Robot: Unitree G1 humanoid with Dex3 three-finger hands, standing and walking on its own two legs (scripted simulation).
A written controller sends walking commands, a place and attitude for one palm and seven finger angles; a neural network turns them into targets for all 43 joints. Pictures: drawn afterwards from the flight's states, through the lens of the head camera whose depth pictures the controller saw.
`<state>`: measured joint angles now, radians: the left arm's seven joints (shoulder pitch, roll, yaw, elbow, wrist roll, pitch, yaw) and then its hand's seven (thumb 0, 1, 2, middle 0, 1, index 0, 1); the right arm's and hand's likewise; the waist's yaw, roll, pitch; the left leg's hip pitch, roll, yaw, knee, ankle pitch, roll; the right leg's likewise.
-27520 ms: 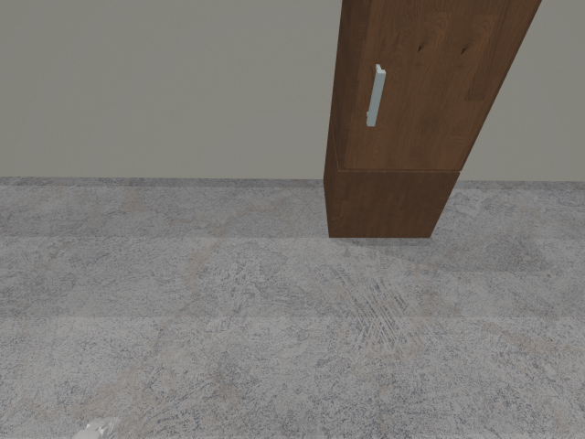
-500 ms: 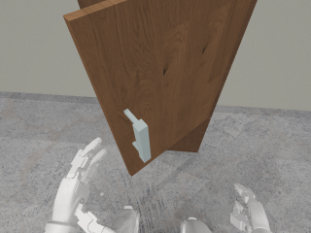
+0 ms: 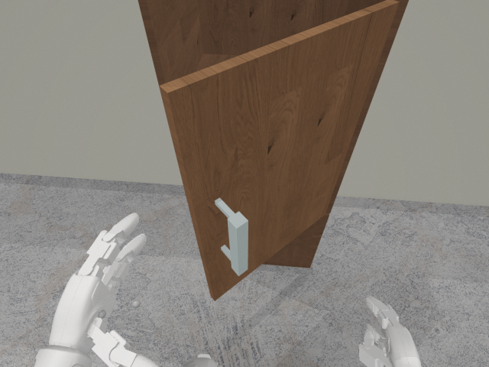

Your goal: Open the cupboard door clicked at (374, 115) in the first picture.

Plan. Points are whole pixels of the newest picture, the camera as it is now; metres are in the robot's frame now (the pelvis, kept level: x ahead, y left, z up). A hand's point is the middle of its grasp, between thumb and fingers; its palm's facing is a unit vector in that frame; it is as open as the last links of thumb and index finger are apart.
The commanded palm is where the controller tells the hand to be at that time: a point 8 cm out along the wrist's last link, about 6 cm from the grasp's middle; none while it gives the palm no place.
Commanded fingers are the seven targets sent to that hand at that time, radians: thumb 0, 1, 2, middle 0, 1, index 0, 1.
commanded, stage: draw the hand back to the body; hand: left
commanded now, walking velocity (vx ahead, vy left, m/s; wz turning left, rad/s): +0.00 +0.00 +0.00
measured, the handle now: (231, 238) +0.33 +0.05 +0.02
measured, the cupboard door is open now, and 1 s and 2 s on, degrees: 44 44 44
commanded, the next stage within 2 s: step back with the hand held close in 1.10 s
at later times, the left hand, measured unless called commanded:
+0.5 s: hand (45, 253) +0.21 +0.24 +0.18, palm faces +0.34 -0.85 -0.39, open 11.8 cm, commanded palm +0.17 +0.28 +0.20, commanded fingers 0.00 0.55 0.75 -0.19 -0.30 -0.19 -0.30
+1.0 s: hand (24, 228) +0.22 +0.25 +0.21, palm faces +0.41 -0.82 -0.40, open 7.5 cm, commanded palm +0.18 +0.29 +0.24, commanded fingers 0.00 0.90 0.90 -0.20 -0.30 -0.20 -0.30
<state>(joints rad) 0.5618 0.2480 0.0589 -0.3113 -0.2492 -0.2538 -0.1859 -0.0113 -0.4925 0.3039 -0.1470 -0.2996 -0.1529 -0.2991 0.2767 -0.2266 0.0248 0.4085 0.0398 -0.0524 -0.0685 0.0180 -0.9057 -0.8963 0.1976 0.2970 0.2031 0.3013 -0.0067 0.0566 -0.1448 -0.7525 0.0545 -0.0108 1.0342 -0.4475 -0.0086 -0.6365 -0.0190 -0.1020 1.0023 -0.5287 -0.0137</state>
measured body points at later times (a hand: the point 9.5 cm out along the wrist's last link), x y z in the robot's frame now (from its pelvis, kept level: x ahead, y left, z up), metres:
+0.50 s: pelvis +0.03 +0.01 +0.05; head +0.01 -0.01 +0.50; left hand +0.19 +0.28 +0.20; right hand +0.21 -0.20 -0.02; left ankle +0.04 +0.12 -0.67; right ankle -0.01 -0.11 -0.67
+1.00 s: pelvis +0.03 +0.00 +0.07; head +0.02 -0.03 +0.52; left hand +0.20 +0.29 +0.24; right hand +0.22 -0.23 -0.02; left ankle +0.04 +0.12 -0.67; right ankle -0.01 -0.11 -0.67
